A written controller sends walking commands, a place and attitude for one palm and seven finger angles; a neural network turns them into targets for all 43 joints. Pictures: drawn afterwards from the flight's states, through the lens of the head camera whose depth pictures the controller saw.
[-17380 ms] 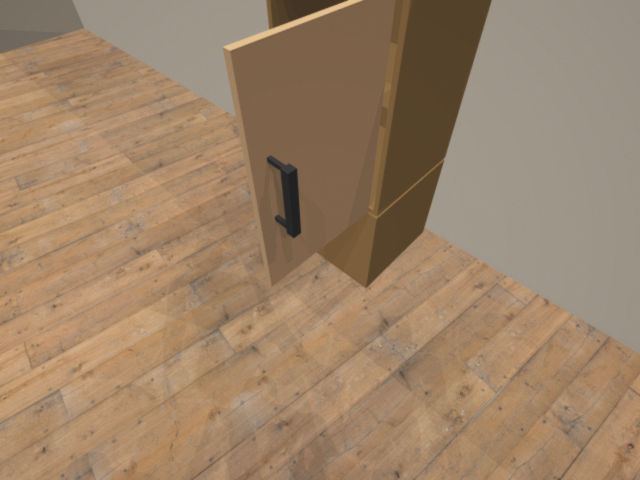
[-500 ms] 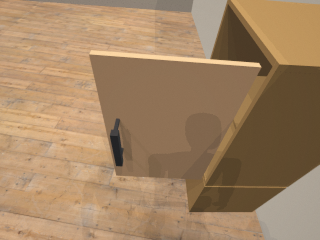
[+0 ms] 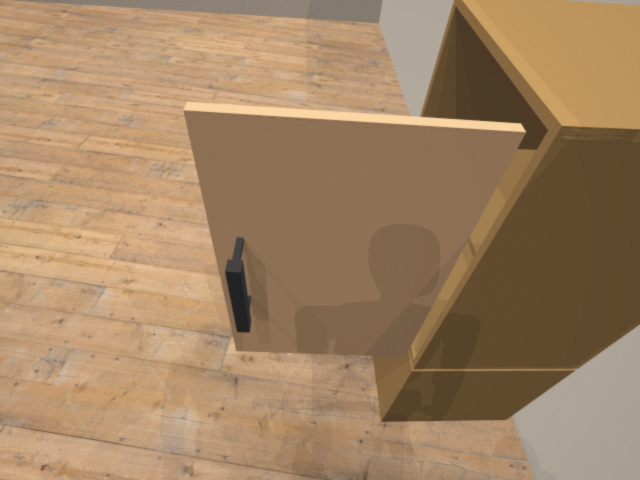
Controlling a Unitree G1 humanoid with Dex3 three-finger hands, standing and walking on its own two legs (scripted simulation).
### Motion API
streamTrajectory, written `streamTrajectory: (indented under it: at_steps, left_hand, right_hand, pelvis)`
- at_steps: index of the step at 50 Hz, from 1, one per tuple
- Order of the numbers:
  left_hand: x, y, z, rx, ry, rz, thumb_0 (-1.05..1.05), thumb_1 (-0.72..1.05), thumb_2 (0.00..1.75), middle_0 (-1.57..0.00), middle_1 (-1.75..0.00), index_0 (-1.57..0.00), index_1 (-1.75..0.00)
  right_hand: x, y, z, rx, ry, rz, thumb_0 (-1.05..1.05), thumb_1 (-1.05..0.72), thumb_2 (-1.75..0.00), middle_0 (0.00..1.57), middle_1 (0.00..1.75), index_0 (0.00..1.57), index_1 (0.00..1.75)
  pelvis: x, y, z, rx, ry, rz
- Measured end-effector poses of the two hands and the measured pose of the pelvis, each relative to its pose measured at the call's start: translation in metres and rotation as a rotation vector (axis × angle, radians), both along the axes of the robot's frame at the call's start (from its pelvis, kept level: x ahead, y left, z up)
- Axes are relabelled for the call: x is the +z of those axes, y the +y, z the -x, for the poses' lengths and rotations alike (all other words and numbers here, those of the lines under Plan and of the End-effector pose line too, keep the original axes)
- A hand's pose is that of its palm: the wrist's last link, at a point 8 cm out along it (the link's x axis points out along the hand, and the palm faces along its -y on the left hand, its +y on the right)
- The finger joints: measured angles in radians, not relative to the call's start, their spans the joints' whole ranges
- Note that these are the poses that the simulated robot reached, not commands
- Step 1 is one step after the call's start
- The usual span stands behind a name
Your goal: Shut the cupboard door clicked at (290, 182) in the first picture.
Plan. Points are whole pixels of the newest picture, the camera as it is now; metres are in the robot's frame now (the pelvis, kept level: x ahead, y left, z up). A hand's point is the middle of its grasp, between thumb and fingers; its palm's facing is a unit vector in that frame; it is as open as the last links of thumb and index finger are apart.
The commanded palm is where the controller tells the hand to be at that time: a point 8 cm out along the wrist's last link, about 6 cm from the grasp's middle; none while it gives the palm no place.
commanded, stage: come to a stop and stand still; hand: left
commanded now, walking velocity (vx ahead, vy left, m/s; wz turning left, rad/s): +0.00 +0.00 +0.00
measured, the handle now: (241, 287) +0.40 +0.15 -0.05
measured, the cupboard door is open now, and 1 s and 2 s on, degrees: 88 88 88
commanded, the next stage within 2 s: look again from close up in 0.14 s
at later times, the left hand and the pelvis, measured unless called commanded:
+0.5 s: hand out of the picture -0.02 +0.15 -0.18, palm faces +0.01 -0.99 -0.15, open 7.4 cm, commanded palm none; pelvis +0.00 -0.01 +0.00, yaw +0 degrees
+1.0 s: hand out of the picture -0.01 +0.14 -0.18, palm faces +0.01 -0.99 -0.16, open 7.4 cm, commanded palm none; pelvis +0.01 -0.02 +0.00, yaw -1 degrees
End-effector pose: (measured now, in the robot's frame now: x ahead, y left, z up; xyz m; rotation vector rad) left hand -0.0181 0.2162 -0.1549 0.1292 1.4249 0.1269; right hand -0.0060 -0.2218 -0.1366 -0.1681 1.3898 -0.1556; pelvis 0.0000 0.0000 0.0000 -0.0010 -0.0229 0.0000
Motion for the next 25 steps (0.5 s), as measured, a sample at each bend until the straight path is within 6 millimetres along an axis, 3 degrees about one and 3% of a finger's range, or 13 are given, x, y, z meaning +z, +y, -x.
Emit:
streamTrajectory:
  at_steps: [13,25]
  left_hand:
    - [0.002,-0.011,0.014,0.009,0.036,0.010,0.01,0.91,0.90,-0.20,-0.30,-0.20,-0.30]
    - [0.001,-0.020,0.006,0.007,0.019,0.016,0.01,0.91,0.90,-0.20,-0.30,-0.20,-0.30]
  right_hand:
    - [-0.001,0.000,0.006,-0.014,0.016,-0.010,0.00,-0.91,-0.90,0.20,0.30,0.20,0.30]
    - [0.000,-0.008,0.002,-0.017,0.008,-0.005,0.00,-0.91,-0.90,0.20,0.30,0.20,0.30]
  pelvis:
    - [0.001,-0.004,0.000,-0.003,0.009,-0.003]
    - [0.001,-0.011,-0.002,-0.005,0.007,-0.001]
